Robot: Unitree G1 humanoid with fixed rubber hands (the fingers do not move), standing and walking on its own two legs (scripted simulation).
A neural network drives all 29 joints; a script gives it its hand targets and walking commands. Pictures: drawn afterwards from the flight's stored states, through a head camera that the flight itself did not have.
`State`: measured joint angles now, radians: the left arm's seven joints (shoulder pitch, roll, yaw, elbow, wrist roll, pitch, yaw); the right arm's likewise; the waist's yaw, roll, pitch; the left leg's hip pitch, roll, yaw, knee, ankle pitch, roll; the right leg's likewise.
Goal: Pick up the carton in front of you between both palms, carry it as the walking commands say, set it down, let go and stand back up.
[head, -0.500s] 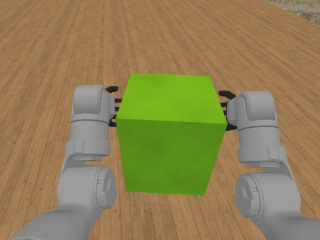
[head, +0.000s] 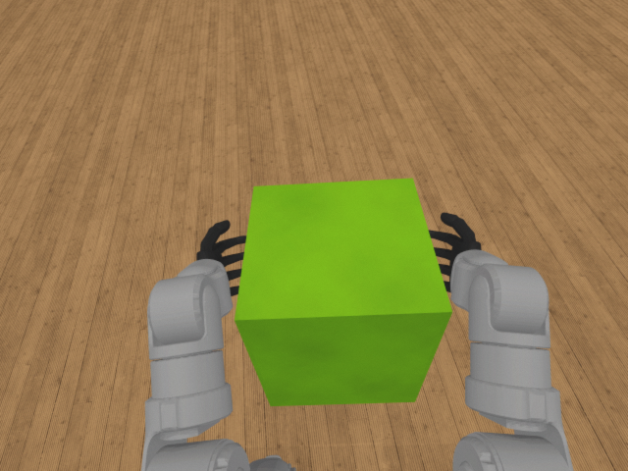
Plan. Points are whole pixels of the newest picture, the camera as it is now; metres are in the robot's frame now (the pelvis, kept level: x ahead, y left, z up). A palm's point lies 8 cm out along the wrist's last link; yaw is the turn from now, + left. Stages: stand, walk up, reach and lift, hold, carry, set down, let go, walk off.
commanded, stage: carry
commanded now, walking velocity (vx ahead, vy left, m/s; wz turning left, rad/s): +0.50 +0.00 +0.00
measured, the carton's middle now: (337, 298) +0.34 -0.01 -0.01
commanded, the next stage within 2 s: none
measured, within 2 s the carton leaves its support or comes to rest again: neither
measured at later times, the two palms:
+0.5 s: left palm (214, 152) +0.57 +0.18 +0.08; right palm (403, 148) +0.55 -0.12 +0.08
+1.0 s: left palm (250, 75) +0.78 +0.14 +0.08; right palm (406, 68) +0.78 -0.16 +0.07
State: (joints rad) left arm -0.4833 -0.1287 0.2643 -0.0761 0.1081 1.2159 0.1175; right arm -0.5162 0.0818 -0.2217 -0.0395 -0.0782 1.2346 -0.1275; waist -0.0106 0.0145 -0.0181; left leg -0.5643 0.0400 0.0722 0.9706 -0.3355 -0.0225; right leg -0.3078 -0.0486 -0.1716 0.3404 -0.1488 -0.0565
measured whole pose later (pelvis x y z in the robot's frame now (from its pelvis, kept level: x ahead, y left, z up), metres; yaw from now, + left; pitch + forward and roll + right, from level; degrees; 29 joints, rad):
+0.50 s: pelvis +0.30 +0.05 +0.00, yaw -3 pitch +4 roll -1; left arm -0.14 -0.13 0.10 -0.25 0.14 1.22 0.07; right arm -0.13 0.13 -0.10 -0.24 -0.12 1.20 -0.09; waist -0.02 -0.01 -0.16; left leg -0.21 0.02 0.21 0.32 -0.17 0.06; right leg -0.59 -0.12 -0.08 0.94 -0.22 0.02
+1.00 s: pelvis +0.51 -0.01 -0.01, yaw -1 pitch +3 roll +0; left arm -0.18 -0.14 0.13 -0.31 0.11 1.20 0.07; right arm -0.19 0.14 -0.11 -0.31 -0.14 1.23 -0.10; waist 0.01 0.04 -0.08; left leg -0.24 0.07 0.11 0.48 -0.25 -0.02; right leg -0.34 -0.03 -0.22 0.43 -0.14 -0.07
